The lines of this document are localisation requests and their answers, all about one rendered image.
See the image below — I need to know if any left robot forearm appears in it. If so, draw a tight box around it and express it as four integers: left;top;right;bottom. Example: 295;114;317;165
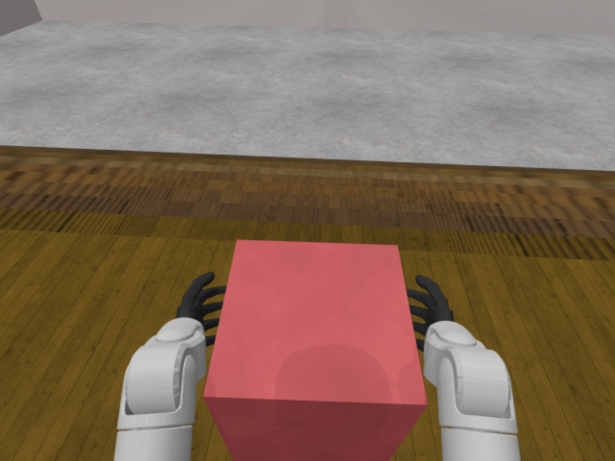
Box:
113;317;207;461

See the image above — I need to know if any right robot forearm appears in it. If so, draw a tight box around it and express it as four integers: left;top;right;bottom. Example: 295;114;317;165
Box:
424;321;521;461

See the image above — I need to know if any right robot hand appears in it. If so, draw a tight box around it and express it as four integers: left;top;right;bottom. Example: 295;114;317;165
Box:
406;275;454;352

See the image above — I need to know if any carton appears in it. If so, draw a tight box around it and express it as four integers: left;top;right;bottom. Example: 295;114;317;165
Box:
203;240;428;461

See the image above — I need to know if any left robot hand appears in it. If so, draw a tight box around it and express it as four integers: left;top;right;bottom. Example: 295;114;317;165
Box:
175;272;227;347

